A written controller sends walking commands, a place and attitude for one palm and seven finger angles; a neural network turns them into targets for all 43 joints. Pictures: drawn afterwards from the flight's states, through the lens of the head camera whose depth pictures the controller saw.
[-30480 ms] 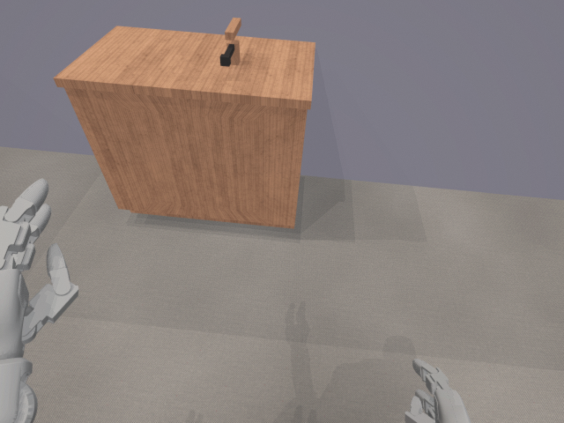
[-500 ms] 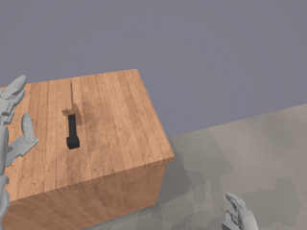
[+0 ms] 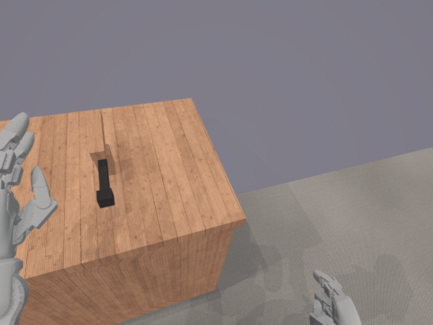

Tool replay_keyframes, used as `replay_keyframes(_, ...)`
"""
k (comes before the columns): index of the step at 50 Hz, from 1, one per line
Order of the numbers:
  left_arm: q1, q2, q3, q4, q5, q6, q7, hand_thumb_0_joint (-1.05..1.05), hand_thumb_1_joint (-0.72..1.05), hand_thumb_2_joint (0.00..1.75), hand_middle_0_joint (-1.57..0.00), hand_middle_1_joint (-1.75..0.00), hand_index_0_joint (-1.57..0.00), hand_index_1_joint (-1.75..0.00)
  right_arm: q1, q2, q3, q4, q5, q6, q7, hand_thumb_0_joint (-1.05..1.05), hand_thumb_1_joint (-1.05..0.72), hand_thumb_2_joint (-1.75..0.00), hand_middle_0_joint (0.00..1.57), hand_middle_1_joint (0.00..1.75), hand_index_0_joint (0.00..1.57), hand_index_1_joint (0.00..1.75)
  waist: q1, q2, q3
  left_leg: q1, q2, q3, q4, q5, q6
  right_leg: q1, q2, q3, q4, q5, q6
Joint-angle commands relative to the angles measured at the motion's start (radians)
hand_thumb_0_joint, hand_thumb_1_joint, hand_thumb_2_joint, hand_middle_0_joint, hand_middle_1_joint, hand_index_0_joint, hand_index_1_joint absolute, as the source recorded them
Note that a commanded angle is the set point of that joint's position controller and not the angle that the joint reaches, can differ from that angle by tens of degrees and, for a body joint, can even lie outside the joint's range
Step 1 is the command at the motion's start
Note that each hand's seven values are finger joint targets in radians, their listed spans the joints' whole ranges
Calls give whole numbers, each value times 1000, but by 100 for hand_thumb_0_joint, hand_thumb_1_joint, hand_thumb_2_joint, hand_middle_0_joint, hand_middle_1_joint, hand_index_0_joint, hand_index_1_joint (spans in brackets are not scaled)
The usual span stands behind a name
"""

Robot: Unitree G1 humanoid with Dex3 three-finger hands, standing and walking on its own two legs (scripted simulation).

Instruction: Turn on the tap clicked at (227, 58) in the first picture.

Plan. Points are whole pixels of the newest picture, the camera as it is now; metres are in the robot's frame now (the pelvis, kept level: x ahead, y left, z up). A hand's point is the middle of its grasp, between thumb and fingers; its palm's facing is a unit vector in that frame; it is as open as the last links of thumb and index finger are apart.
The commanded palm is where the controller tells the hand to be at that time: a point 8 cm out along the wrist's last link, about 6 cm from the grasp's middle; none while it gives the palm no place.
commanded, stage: come to a stop and stand still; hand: left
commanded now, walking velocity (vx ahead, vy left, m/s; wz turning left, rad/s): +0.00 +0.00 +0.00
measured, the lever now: (105, 198) +0.33 +0.26 +0.01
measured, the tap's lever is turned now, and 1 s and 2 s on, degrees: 0 0 0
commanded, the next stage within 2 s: look again from close up in 0.02 s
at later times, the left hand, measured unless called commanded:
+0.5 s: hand (49, 206) +0.22 +0.26 +0.16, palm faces +0.39 -0.86 -0.32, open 7.5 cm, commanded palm +0.16 +0.29 +0.18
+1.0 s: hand (94, 210) +0.22 +0.20 +0.16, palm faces +0.36 -0.86 -0.35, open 7.5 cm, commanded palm +0.16 +0.23 +0.18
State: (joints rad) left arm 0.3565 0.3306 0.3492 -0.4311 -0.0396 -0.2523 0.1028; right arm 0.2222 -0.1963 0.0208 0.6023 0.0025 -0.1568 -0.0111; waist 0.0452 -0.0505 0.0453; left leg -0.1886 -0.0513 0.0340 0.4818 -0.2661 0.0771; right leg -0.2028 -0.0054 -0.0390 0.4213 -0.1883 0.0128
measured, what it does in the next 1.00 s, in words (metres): stands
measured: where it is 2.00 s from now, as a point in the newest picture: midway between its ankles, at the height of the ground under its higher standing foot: outside the picture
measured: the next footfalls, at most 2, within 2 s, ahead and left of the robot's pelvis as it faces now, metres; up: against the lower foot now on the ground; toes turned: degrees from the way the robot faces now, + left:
none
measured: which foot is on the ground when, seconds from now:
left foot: down 0.00-1.00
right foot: down 0.00-1.00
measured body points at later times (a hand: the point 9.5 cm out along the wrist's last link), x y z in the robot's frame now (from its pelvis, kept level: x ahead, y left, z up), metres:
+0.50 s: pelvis +0.00 +0.01 +0.00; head +0.01 +0.04 +0.45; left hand +0.19 +0.30 +0.18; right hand +0.17 -0.21 -0.07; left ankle +0.00 +0.06 -0.74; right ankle +0.02 -0.13 -0.74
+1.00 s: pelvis +0.00 -0.04 +0.00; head +0.02 -0.02 +0.45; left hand +0.19 +0.24 +0.18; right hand +0.17 -0.27 -0.07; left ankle +0.00 +0.06 -0.74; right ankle +0.02 -0.13 -0.74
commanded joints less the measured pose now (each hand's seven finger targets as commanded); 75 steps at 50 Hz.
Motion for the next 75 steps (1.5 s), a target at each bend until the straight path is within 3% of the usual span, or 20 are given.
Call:
replay_keyframes(1, -59, 189, 99, -192, 1, -56, 16, 0, 90, 90, -20, -30, -20, -30, -96, -129, -57, -166, 5, -43, -16, 0, -90, -90, 20, 30, 20, 30, -16, 120, -119, -83, 130, -122, -141, 163, -81, 134, -53, 74, -20, 139, -38)
replay_keyframes(3, -74, 174, 84, -204, -1, -56, 13, 0, 90, 90, -20, -30, -20, -30, -96, -128, -56, -179, 5, -34, -16, 0, -90, -90, 20, 30, 20, 30, -19, 126, -102, -101, 133, -128, -153, 145, -83, 135, -52, 74, -20, 127, -39)
replay_keyframes(6, -65, 202, 116, -227, -2, -58, 13, 0, 90, 90, -20, -30, -20, -30, -101, -123, -56, -186, 5, -29, -19, 0, -90, -90, 20, 30, 20, 30, -17, 132, -115, -97, 136, -123, -159, 146, -85, 153, -45, 61, -13, 136, -34)
replay_keyframes(18, -76, 159, 68, -227, 6, -42, 12, 0, 90, 90, -20, -30, -20, -30, -94, -128, -57, -183, 5, -21, -19, 0, -90, -90, 20, 30, 20, 30, -21, 130, -114, -73, 140, -126, -169, 151, -101, 149, -42, 57, -23, 127, -32)
replay_keyframes(26, -43, 182, 99, -253, 9, -45, 16, 0, 90, 90, -20, -30, -20, -30, -99, -128, -63, -179, 8, -20, -20, 0, -90, -90, 20, 30, 20, 30, -19, 149, -119, -77, 140, -128, -174, 157, -109, 163, -37, 42, -12, 125, -30)
replay_keyframes(28, -42, 177, 96, -247, 4, -45, 14, 0, 90, 90, -20, -30, -20, -30, -91, -124, -62, -178, 5, -14, -20, 0, -90, -90, 20, 30, 20, 30, -21, 129, -118, -62, 152, -143, -182, 195, -124, 149, -26, 35, -10, 114, -27)
replay_keyframes(31, -55, 182, 101, -240, 0, -39, 8, 0, 90, 90, -20, -30, -20, -30, -97, -124, -66, -175, 8, -7, -17, 0, -90, -90, 20, 30, 20, 30, -22, 153, -102, -27, 177, -152, -192, 256, -141, 101, -6, 23, 13, 85, -22)
replay_keyframes(37, -57, 165, 86, -250, -6, -24, -2, 0, 90, 90, -20, -30, -20, -30, -97, -121, -74, -190, 8, 12, -3, 0, -90, -90, 20, 30, 20, 30, -26, 163, -118, -11, 213, -149, -159, 318, -124, 90, -5, 12, 19, 56, -24)
replay_keyframes(44, -17, 191, 118, -267, -21, -13, 3, 0, 90, 90, -20, -30, -20, -30, -101, -120, -78, -202, 12, 15, -3, 0, -90, -90, 20, 30, 20, 30, -28, 118, -136, -63, 193, -119, -109, 126, -70, 111, -30, 58, -15, 99, -38)
replay_keyframes(46, -13, 200, 127, -283, -26, -7, 3, 0, 90, 90, -20, -30, -20, -30, -102, -122, -80, -199, 12, 15, -8, 0, -90, -90, 20, 30, 20, 30, -31, 116, -138, -39, 185, -114, -84, 128, -66, 79, -34, 78, -29, 117, -47)
replay_keyframes(51, -20, 195, 117, -259, -34, 11, -2, 0, 90, 90, -20, -30, -20, -30, -102, -125, -81, -198, 10, 14, -17, 0, -90, -90, 20, 30, 20, 30, -34, 94, -102, -55, 174, -101, -55, 21, -48, 12, -50, 128, -56, 38, -55)
replay_keyframes(55, -10, 201, 115, -264, -42, 22, 5, 0, 90, 90, -20, -30, -20, -30, -91, -121, -76, -195, 11, 15, -21, 0, -90, -90, 20, 30, 20, 30, -38, 42, -117, -55, 115, -64, 11, -55, -44, -8, -99, 181, -138, -117, -68)
replay_keyframes(57, 11, 198, 113, -282, -49, 31, 7, 0, 90, 90, -20, -30, -20, -30, -89, -118, -75, -193, 13, 17, -24, 0, -90, -90, 20, 30, 20, 30, -46, 30, -118, -30, 101, -44, 57, -36, -46, -41, -124, 199, -163, -128, -82)
replay_keyframes(59, 29, 208, 126, -302, -54, 32, 11, 0, 90, 90, -20, -30, -20, -30, -86, -121, -79, -194, 16, 15, -26, 0, -90, -90, 20, 30, 20, 30, -45, 22, -130, -29, 99, -36, 76, -4, -50, -27, -137, 202, -157, -83, -85)
replay_keyframes(61, 31, 230, 147, -321, -55, 32, 15, 0, 90, 90, -20, -30, -20, -30, -96, -122, -77, -190, 14, 14, -28, 0, -90, -90, 20, 30, 20, 30, -47, 69, -134, -16, 113, -48, 50, 50, -54, -20, -134, 175, -122, -12, -87)
replay_keyframes(66, 60, 236, 154, -321, -51, 26, 9, 0, 90, 90, -20, -30, -20, -30, -96, -131, -86, -191, 10, 21, -32, 0, -90, -90, 20, 30, 20, 30, -44, 136, -163, -9, 196, -101, 11, 318, -43, 64, -71, 78, 16, 268, -37)
replay_keyframes(68, 78, 230, 153, -299, -52, 27, 2, 0, 90, 90, -20, -30, -20, -30, -81, -134, -90, -191, 11, 26, -30, 0, -90, -90, 20, 30, 20, 30, -43, 108, -177, -19, 215, -110, 32, 399, -41, 102, -61, 61, 35, 334, -25)
replay_keyframes(69, 83, 227, 152, -297, -53, 27, 0, 0, 90, 90, -20, -30, -20, -30, -80, -136, -93, -191, 12, 30, -27, 0, -90, -90, 20, 30, 20, 30, -42, 109, -184, -29, 210, -98, 53, 384, -42, 114, -69, 70, 28, 345, -23)
replay_keyframes(72, 114, 204, 143, -262, -54, 31, 8, 0, 90, 90, -20, -30, -20, -30, -79, -126, -83, -190, 19, 35, -18, 0, -90, -90, 20, 30, 20, 30, -49, 38, -188, -70, 123, -41, 121, 185, -58, 135, -135, 156, -35, 372, -33)
replay_keyframes(75, 117, 212, 147, -288, -54, 17, 28, 0, 90, 90, -20, -30, -20, -30, -94, -112, -69, -188, 23, 35, -16, 0, -90, -90, 20, 30, 20, 30, -43, 14, -158, -75, 78, -45, 106, 21, -60, 87, -191, 229, -124, 210, -40)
